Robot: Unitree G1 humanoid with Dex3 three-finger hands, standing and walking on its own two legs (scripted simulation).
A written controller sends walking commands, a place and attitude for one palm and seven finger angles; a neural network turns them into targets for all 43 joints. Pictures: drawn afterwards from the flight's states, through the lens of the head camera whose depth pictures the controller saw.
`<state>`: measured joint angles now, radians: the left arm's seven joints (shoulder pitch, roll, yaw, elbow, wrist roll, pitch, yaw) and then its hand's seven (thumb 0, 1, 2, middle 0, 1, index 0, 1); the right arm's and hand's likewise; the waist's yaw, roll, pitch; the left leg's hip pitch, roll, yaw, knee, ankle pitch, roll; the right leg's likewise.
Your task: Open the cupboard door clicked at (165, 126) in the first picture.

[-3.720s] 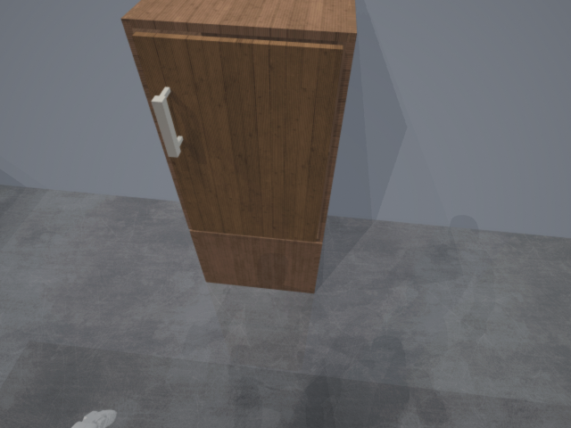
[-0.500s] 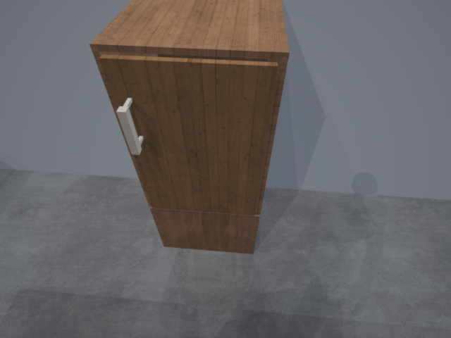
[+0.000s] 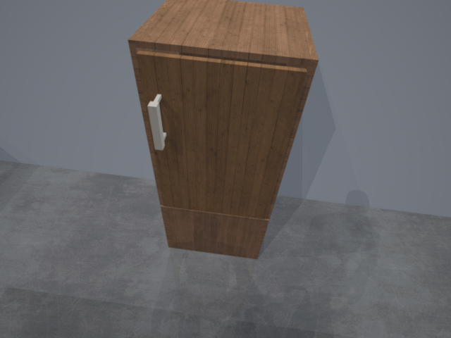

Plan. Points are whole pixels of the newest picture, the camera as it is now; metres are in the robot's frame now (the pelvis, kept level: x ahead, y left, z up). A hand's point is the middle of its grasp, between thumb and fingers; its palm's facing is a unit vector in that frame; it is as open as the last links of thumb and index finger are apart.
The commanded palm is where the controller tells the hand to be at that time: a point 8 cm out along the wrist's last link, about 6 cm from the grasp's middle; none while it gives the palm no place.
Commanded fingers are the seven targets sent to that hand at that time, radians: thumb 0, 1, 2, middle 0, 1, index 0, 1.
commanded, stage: look again from close up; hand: left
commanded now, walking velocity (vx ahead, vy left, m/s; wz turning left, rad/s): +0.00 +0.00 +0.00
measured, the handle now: (159, 122) +0.62 +0.22 +0.03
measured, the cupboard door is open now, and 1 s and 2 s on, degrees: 0 0 0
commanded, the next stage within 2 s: shuffle to correct the standing spot in 0.12 s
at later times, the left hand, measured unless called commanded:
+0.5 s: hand out of the picture -0.04 +0.18 -0.18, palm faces +0.05 -0.99 -0.16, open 7.4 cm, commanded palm none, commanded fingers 0.00 0.90 0.90 -0.20 -0.30 -0.20 -0.30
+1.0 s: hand out of the picture +0.14 +0.20 -0.17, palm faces -0.05 -0.98 -0.21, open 7.3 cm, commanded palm none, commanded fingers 0.00 0.90 0.90 -0.20 -0.30 -0.20 -0.30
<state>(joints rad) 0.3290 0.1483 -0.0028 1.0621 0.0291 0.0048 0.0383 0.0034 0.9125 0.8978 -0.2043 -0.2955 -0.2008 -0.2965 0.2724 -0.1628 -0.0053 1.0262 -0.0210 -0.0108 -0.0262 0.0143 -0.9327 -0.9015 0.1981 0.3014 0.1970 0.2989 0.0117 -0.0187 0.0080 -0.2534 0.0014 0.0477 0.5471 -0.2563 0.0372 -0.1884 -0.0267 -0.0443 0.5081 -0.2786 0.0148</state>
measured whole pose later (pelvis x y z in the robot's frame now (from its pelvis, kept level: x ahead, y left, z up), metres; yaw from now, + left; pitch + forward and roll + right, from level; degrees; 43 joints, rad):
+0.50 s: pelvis +0.01 +0.02 +0.00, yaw -1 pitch -1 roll -1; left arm 0.42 0.13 0.01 1.07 0.03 -0.01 0.02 0.00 0.91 0.90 -0.20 -0.30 -0.20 -0.30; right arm 0.35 -0.16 0.00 1.06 -0.02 0.00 0.00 0.01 -0.91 -0.90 0.20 0.30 0.20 0.30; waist 0.02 0.00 0.00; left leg -0.29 -0.02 0.08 0.59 -0.31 0.05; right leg -0.22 -0.04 -0.01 0.54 -0.31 0.03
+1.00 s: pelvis +0.06 +0.03 +0.00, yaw -4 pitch -1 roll +1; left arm 0.19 0.15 0.01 1.02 0.02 0.00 0.05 0.01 0.93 0.90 -0.20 -0.29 -0.20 -0.30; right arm 0.33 -0.09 0.00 1.11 -0.01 -0.02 -0.03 0.01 -0.91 -0.90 0.20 0.30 0.20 0.30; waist -0.02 0.00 0.07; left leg -0.14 -0.05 0.13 0.49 -0.33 0.08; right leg -0.31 -0.04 -0.05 0.54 -0.21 0.00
